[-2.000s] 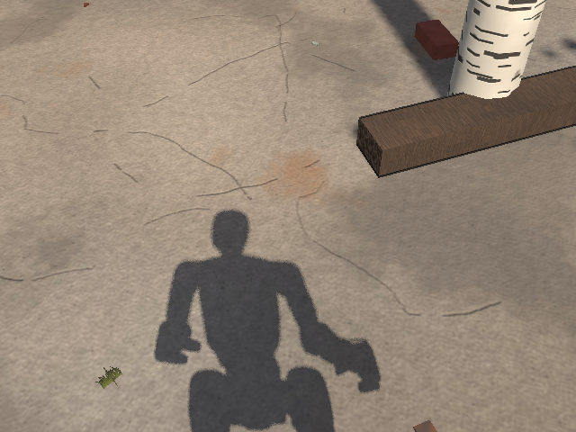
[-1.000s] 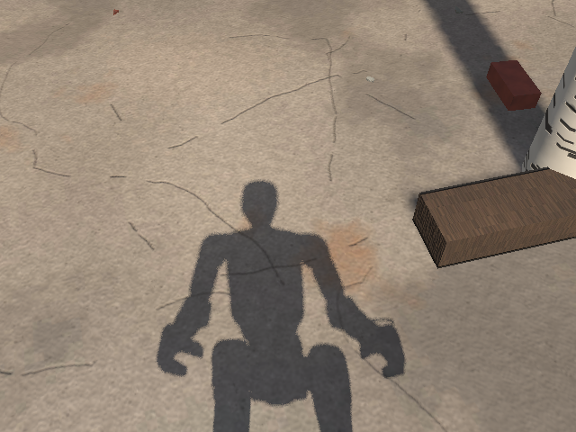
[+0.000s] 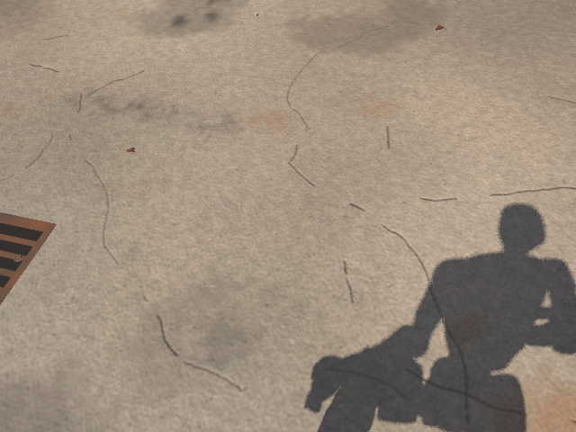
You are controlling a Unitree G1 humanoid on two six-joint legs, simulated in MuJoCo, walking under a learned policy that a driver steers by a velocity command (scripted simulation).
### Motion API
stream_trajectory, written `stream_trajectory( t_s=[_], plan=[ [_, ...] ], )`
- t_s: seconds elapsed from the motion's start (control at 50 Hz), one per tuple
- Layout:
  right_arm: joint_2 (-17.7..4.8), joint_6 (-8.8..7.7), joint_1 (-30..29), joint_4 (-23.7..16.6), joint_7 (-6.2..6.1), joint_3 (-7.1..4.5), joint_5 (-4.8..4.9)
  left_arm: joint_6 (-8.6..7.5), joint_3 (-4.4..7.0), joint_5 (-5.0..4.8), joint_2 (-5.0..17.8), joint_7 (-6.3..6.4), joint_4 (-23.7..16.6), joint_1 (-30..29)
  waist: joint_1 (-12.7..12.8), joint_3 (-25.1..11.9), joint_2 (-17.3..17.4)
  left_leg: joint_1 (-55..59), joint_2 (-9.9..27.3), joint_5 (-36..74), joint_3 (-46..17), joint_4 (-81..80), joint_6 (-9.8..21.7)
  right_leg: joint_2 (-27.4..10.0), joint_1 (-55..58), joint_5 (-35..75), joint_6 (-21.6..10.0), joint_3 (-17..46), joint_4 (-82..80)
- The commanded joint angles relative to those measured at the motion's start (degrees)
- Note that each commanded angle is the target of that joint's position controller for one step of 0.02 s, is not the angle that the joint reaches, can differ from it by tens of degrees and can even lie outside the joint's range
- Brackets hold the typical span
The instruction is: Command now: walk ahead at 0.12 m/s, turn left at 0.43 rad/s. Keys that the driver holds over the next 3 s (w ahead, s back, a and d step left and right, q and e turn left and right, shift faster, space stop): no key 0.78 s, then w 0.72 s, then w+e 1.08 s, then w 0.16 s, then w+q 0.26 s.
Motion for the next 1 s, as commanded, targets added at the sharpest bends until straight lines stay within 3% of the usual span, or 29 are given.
stream_trajectory(
  t_s=[0.02,0.1,0.14,0.16,0.18,0.2,0.22,0.24,0.26,0.28,0.32,0.36,0.42,0.44,0.46,0.48,0.5,0.52,0.54,0.6,0.78,0.82,0.84,0.88,0.9,0.92,0.96,1.0],
  plan=[
    [0.37,-1.20,-8.46,-6.99,1.08,0.92,0.14,0.35,2.65,-0.80,11.72,0.00,-2.46,-0.51,1.14,0.23,-11.10,1.90,-0.52,0.56,3.45,-9.65,0.19,-11.30,2.32,31.37,-9.14,4.69,-3.32],
    [-1.83,-1.52,-7.69,-6.31,1.70,0.14,0.23,0.42,3.05,-2.47,13.30,-0.88,-1.67,-1.01,-0.26,-1.60,-11.94,10.69,-2.89,-1.01,5.34,-21.54,3.70,-12.94,4.23,36.96,-8.49,5.86,2.38],
    [-4.33,-1.98,-0.16,-3.56,1.06,-1.13,-0.14,-0.28,2.35,-2.91,11.45,-1.16,-0.80,-0.78,-4.70,-5.85,-8.76,25.66,-4.61,12.41,5.53,-34.71,7.58,-9.48,1.86,40.88,-5.18,2.90,13.53],
    [-8.07,-1.85,4.98,-2.97,0.16,-1.88,-1.02,-1.18,1.25,-1.00,8.79,-1.39,-1.68,0.36,-6.26,-12.29,-3.52,41.63,4.01,33.86,-3.51,-30.72,10.69,-6.96,-8.50,27.18,-1.69,0.99,23.59],
    [-11.21,-1.79,4.39,-3.76,-0.56,-1.35,-2.44,-2.09,-1.45,1.74,3.35,-2.37,-3.43,4.09,-3.82,-19.90,11.06,57.22,21.98,58.31,-23.23,-25.80,23.91,-0.49,-25.96,-19.60,3.15,1.75,40.67],
    [-4.58,-1.81,6.22,-1.95,-0.37,0.13,-2.02,-1.65,-0.28,0.09,7.48,-2.79,-1.39,2.52,-6.73,-25.27,6.66,51.64,22.31,51.65,-23.10,-28.25,26.38,-2.17,-23.61,-23.63,4.36,9.73,44.85],
    [-2.86,-2.16,2.85,-1.56,0.13,0.95,-1.58,-0.94,0.34,-1.53,9.32,-2.87,-2.62,-1.18,-6.03,-18.20,5.16,47.19,18.01,46.46,-17.28,-29.07,23.60,-3.60,-25.55,-22.54,4.57,9.66,45.33],
    [-2.35,-2.37,-0.63,-0.96,0.27,1.04,-1.02,-0.31,0.13,-1.58,8.07,-2.40,-2.67,-2.97,-4.76,-13.46,3.47,42.12,14.62,40.55,-13.80,-30.14,20.29,-4.24,-26.31,-21.08,4.59,9.07,41.95],
    [-2.85,-2.32,-3.65,-1.02,0.26,0.98,-0.76,0.53,0.26,-0.88,8.18,-1.69,-2.32,-3.54,-3.74,-9.74,2.44,36.04,12.90,36.01,-11.63,-31.65,18.29,-4.46,-24.53,-18.79,5.19,8.76,37.99],
    [-4.52,-2.14,-5.86,-0.79,0.21,0.44,-1.05,1.41,0.36,-0.64,8.03,-1.22,-1.93,-2.27,-2.05,-7.79,3.36,28.92,11.08,33.67,-9.02,-33.36,17.51,-3.57,-19.35,-15.78,5.86,7.56,34.79],
    [-4.38,-1.99,-7.47,-0.15,-0.02,0.26,-1.74,2.28,-0.10,-0.24,5.83,-0.64,-0.79,0.71,-0.85,-7.64,4.80,23.51,9.53,28.65,-6.63,-34.89,17.56,-1.79,-12.89,-11.34,6.40,5.87,29.39],
    [-3.08,-1.97,-7.78,0.78,-0.20,0.67,-1.74,2.61,-0.35,-0.14,5.05,-0.49,-0.75,0.28,-1.49,-7.87,5.79,22.03,9.52,20.98,-6.69,-35.60,17.32,-1.49,-9.67,-5.97,5.82,5.70,23.99],
    [-1.11,-1.68,-8.71,2.58,-0.36,1.62,-1.42,2.41,-0.55,0.58,4.01,-0.97,-0.89,-0.62,-0.57,-6.48,4.88,17.76,7.28,1.42,-5.96,-34.92,13.67,-0.39,-1.89,6.13,3.56,4.57,11.46],
    [0.61,-1.77,-6.38,4.12,-0.25,2.22,-1.57,2.25,-0.62,1.56,4.40,-1.18,-1.50,-1.66,-0.85,-4.97,2.92,15.86,4.97,-6.80,-5.09,-34.39,10.28,-1.30,0.27,10.50,2.48,6.15,7.31],
    [1.06,-1.73,-3.90,5.49,-0.28,2.41,-2.15,2.04,-0.31,1.85,7.23,-1.09,-3.04,-3.32,-2.74,-2.16,-1.58,14.42,1.89,-14.33,-3.43,-31.59,6.95,-5.64,-0.75,12.91,0.53,11.24,3.54],
    [1.63,-1.64,-0.81,5.62,-0.31,2.31,-2.05,2.00,0.22,0.97,9.75,-0.86,-2.96,-7.16,-6.89,-0.50,-10.91,20.29,-1.13,-10.80,0.13,-30.89,4.53,-7.40,-10.24,0.83,-2.47,12.18,1.94],
    [-0.06,-1.41,-3.16,6.11,-0.73,2.05,-2.11,1.71,-0.33,0.95,6.95,-1.10,-3.66,-9.20,-5.20,1.41,-11.19,25.00,-1.39,-6.74,0.69,-28.93,3.38,-5.62,-16.03,-10.27,-2.74,12.23,-0.57],
    [-1.28,-1.38,-4.27,6.34,-1.09,1.50,-1.73,1.32,-0.77,1.29,5.51,-1.16,-3.31,-9.22,-4.65,2.79,-10.21,25.65,-1.33,-4.53,0.60,-28.18,3.57,-4.59,-17.19,-12.33,-1.57,11.59,-1.08],
    [-1.12,-1.32,-4.16,6.95,-1.51,1.38,-1.68,0.86,-0.85,1.27,5.51,-1.17,-2.94,-9.00,-4.55,2.52,-9.40,26.04,-0.87,-2.85,0.29,-27.98,4.01,-3.78,-16.46,-9.57,-0.59,10.75,-0.44],
    [-0.91,-1.49,-2.66,8.83,-1.66,1.23,-1.63,-0.28,-1.07,0.37,4.96,-1.07,-1.67,-6.17,-3.53,0.59,-6.69,25.21,-0.28,1.76,-0.63,-28.62,4.30,-2.82,-11.22,-0.35,-0.01,9.15,2.71],
    [-0.94,-1.29,-0.17,15.04,-2.30,0.83,-0.98,-0.12,-1.20,-0.05,4.23,-1.27,0.66,-6.03,-3.41,-2.05,-2.63,28.46,0.39,10.75,-0.61,-28.06,3.36,-1.59,-6.86,11.55,-0.94,7.61,4.78],
    [-0.82,-0.92,1.51,17.02,-2.52,0.69,-0.61,0.28,-0.66,-0.57,5.37,-1.29,2.13,-4.42,-3.25,-2.28,-4.53,27.37,-2.48,-2.76,2.79,-25.36,3.56,-1.33,-6.50,-2.05,-2.60,8.30,2.87],
    [-0.68,-1.01,1.18,17.25,-2.50,0.61,-0.42,0.54,-0.13,-0.96,6.76,-1.26,2.45,-3.82,-2.77,-0.04,-6.95,23.24,-4.07,-10.97,4.75,-22.42,3.73,-3.11,-6.91,-13.07,-4.72,11.63,0.37],
    [-0.27,-2.46,-2.60,15.48,-2.16,0.69,0.30,0.36,0.76,-1.62,9.35,-0.93,3.06,-1.21,-1.20,6.13,-12.23,11.97,-3.61,-14.72,6.36,-14.73,4.68,-12.88,-5.82,-29.56,-10.72,25.58,-8.10],
    [-0.01,-3.55,-4.82,14.61,-1.82,0.83,0.77,-0.19,1.11,-1.72,10.02,-0.68,3.44,-0.29,-0.57,9.06,-13.09,8.82,-1.54,-14.88,4.32,-11.87,5.74,-16.46,-6.54,-29.51,-13.05,30.99,-10.55],
    [-0.14,-4.51,-5.61,14.35,-1.40,0.77,1.09,-0.89,1.25,-1.40,9.94,-0.55,3.57,-0.24,-0.65,10.10,-13.13,5.98,0.16,-16.70,2.74,-10.00,6.72,-17.96,-5.01,-25.62,-13.92,32.46,-11.08],
    [-0.38,-5.97,-4.61,15.09,-0.39,0.75,1.38,-1.61,1.45,-1.81,9.32,-0.75,3.22,-2.15,-1.99,8.44,-11.86,7.85,1.69,-17.31,2.50,-15.47,8.38,-16.84,-2.20,-17.17,-12.41,28.04,-9.72],
    [-0.27,-6.65,2.95,19.39,0.22,0.25,1.07,-1.27,1.62,-2.79,9.36,-1.12,2.56,-6.74,-6.65,4.60,-10.10,27.05,-1.83,-2.99,7.00,-27.76,8.27,-10.83,-9.81,-8.11,-8.86,17.90,-5.78]
  ],
)
Next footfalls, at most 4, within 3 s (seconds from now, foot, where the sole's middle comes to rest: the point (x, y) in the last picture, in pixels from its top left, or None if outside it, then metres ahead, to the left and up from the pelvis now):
0.16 left None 0.16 0.14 -0.78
0.44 right None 0.14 -0.11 -0.78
1.50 right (365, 389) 0.59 -0.06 -0.78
2.02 left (283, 288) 0.86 0.15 -0.78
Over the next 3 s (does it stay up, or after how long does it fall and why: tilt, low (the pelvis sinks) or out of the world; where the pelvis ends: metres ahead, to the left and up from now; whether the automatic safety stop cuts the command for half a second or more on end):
stays up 1.16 -0.16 -0.01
